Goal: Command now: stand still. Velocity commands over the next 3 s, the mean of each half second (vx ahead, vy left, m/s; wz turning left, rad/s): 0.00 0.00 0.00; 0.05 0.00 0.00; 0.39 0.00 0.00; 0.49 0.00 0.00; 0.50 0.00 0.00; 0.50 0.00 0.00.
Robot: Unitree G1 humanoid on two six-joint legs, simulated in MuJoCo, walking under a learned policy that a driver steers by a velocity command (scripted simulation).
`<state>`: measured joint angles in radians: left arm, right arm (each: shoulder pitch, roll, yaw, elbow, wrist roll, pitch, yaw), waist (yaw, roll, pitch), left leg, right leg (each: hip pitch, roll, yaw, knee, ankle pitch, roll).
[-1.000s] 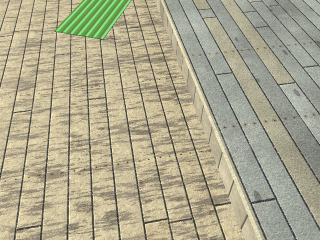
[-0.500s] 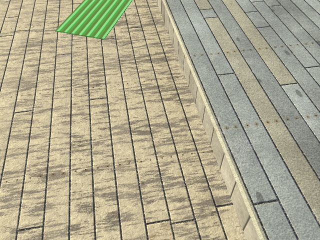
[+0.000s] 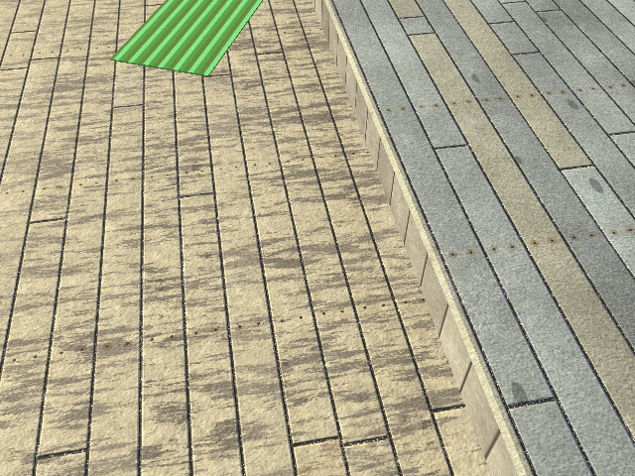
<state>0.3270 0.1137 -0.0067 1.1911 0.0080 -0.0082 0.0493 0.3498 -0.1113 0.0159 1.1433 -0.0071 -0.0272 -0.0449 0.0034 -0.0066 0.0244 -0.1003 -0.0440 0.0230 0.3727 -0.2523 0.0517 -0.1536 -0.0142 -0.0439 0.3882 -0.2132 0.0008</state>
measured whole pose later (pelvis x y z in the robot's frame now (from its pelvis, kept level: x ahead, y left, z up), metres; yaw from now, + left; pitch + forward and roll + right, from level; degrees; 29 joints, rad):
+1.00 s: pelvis +0.02 +0.01 +0.00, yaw +0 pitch -1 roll +0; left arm 0.37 0.12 0.00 1.16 0.03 0.00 0.03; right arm 0.42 -0.13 -0.02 1.12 -0.01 -0.02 -0.04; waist -0.02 0.00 0.00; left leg -0.08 -0.07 0.03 0.39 -0.31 0.09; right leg -0.25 -0.03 -0.06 0.65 -0.42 -0.03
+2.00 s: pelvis +0.50 -0.02 +0.00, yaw +0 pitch +0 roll +1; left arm 0.20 0.18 0.06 0.96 0.03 -0.05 -0.01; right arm 0.40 -0.17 -0.05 1.08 -0.02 -0.10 0.00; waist -0.02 -0.03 0.04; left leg -0.10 -0.10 0.12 0.28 -0.18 0.12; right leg -0.60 -0.10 -0.01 1.05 -0.19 -0.06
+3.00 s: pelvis +1.05 +0.02 -0.01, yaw +0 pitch +0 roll +0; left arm 0.31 0.19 0.07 0.98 0.02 -0.07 0.00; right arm 0.23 -0.19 -0.07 0.98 -0.02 -0.08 0.01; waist 0.00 -0.03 0.05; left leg -0.26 -0.05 0.12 0.42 -0.16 0.10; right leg -0.44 -0.05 -0.01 1.25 -0.30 -0.08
